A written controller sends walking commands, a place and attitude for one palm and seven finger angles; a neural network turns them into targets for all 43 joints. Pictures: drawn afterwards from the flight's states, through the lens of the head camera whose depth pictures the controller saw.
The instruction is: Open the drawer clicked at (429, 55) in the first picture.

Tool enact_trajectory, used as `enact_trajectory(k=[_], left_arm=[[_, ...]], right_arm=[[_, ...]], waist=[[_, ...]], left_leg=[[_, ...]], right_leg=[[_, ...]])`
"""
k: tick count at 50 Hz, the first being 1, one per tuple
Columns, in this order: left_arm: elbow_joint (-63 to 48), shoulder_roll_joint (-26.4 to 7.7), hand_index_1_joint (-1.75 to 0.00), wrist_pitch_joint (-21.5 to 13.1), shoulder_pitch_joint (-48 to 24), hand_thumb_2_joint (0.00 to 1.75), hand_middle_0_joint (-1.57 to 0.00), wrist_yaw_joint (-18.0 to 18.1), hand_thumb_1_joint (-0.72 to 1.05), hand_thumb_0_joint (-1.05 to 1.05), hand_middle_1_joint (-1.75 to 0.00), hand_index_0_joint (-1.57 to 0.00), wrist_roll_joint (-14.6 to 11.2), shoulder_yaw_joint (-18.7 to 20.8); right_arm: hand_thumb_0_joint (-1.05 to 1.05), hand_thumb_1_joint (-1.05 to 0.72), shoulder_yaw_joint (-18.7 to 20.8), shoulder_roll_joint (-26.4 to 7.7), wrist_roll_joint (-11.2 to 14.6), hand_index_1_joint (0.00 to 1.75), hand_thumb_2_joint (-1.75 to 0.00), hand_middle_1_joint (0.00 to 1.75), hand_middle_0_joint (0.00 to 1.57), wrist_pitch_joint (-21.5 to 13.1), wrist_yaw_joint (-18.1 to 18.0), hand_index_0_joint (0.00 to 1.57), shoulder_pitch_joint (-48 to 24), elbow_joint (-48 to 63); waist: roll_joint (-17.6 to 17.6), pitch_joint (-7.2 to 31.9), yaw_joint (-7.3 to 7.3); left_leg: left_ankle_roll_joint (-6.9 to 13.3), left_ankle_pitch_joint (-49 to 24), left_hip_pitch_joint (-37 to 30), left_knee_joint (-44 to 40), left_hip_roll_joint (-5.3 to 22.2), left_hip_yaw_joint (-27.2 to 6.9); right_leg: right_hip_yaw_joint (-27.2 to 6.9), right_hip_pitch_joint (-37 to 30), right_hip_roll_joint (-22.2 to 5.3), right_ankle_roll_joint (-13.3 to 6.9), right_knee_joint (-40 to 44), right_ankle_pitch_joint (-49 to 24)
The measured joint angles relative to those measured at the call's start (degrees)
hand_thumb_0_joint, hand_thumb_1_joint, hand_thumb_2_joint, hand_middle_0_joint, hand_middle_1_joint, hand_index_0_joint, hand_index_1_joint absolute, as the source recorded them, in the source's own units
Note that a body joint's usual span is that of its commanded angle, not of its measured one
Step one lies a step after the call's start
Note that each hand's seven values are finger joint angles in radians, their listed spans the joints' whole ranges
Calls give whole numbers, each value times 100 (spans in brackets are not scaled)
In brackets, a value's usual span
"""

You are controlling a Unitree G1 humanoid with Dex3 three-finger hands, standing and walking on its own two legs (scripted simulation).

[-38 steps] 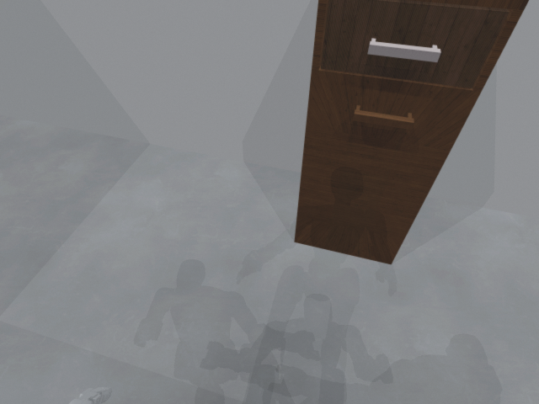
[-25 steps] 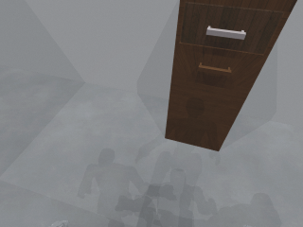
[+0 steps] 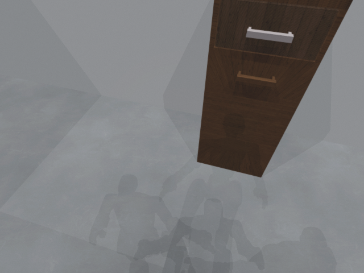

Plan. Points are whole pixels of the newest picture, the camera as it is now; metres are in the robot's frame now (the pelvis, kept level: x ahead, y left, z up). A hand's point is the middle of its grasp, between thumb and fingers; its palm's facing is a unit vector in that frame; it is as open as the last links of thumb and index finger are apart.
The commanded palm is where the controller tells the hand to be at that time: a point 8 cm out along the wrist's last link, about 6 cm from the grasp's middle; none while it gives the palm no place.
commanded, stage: stand and wait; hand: left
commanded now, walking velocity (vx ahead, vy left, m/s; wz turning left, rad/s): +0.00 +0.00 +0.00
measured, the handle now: (269, 33) +0.88 -0.27 +0.14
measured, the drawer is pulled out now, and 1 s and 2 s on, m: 0.00 0.00 0.00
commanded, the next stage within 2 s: look at it before walking up in 0.06 s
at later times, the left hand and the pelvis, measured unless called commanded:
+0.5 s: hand out of the picture +0.08 +0.25 -0.15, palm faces -0.02 -0.94 -0.34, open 7.4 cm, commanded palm none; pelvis +0.00 +0.00 +0.00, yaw +0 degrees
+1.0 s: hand out of the picture +0.08 +0.24 -0.16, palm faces -0.04 -0.94 -0.34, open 7.4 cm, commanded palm none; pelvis +0.00 +0.00 +0.00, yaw -2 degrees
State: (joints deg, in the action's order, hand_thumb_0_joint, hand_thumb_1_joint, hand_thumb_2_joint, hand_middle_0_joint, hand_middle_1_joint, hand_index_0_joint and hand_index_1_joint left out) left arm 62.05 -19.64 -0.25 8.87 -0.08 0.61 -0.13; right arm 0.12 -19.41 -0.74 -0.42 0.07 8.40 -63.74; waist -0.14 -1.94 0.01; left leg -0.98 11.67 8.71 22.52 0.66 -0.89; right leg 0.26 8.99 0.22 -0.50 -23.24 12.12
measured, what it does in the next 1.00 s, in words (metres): stands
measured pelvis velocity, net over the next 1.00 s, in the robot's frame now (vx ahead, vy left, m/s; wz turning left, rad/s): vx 0.00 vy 0.00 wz -0.04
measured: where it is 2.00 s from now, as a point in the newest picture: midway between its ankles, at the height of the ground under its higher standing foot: outside the picture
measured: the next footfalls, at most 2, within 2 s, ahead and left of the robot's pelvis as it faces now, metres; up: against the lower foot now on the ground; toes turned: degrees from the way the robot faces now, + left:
left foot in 1.98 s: +0.19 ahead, +0.07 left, +0.00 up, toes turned -9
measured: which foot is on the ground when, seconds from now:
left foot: down 0.00-1.00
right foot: down 0.00-1.00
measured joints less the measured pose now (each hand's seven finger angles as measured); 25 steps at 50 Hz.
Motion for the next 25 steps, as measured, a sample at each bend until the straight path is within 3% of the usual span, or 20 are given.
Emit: enact_trajectory(k=[25], left_arm=[[6,21,-30,-24,-72,89,-20,3,90,0,-30,-20,17,-6]], right_arm=[[1,-91,-4,16,9,30,-90,30,20,-36,2,20,-135,-4]], waist=[[7,18,11]], left_leg=[[4,-65,-72,-141,0,22]], right_leg=[[-22,-59,-1,9,129,-67]])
